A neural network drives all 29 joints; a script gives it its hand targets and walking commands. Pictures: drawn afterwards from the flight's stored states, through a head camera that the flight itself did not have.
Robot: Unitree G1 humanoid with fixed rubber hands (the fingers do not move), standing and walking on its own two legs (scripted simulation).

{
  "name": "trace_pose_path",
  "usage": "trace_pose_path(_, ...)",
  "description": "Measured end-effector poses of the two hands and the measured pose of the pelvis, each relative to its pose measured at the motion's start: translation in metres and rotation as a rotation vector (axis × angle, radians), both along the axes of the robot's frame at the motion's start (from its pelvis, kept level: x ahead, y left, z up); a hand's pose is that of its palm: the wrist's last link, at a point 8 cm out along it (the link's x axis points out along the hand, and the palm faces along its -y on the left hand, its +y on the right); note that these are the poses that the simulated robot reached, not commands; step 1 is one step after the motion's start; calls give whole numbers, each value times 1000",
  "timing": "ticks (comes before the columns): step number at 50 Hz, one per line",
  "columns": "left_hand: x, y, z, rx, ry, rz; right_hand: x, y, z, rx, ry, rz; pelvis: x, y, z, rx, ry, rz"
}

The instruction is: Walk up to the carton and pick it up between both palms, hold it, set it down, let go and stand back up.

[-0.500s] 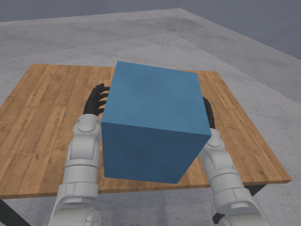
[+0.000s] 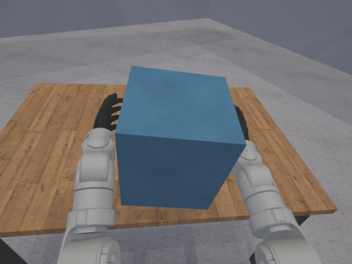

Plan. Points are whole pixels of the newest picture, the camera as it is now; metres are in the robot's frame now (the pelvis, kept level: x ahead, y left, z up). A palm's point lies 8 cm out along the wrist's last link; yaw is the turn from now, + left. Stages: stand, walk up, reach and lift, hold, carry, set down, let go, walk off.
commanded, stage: reach and lift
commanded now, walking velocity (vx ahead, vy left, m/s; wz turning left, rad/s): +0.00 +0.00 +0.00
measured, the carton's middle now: (172, 142) +0.36 +0.01 +0.13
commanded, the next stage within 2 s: hold in 0.68 s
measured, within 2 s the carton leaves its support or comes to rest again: neither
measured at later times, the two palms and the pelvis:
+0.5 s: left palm (104, 123) +0.37 +0.16 +0.18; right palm (240, 134) +0.36 -0.14 +0.17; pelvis +0.00 +0.00 +0.00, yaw +0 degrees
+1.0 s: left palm (100, 122) +0.35 +0.16 +0.19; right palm (241, 130) +0.35 -0.14 +0.18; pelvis +0.00 +0.00 +0.00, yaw +0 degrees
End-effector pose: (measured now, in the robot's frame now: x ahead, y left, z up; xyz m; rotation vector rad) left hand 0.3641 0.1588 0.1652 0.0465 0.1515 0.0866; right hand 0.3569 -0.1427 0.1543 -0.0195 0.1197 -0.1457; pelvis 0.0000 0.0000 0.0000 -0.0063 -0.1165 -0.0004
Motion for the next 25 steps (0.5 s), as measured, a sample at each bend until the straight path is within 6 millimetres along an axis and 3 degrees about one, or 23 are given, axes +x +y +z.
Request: trace_pose_path(25,4,-2,13,5,-9,-4,2,-2,13,18,-12,-9,1,4,0,-1,2,-3)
